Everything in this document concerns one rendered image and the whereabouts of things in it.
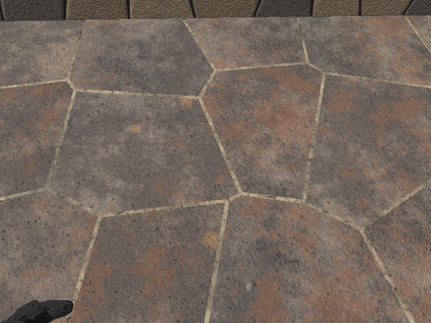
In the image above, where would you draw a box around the left robot hand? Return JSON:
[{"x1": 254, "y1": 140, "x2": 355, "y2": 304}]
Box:
[{"x1": 1, "y1": 300, "x2": 73, "y2": 323}]

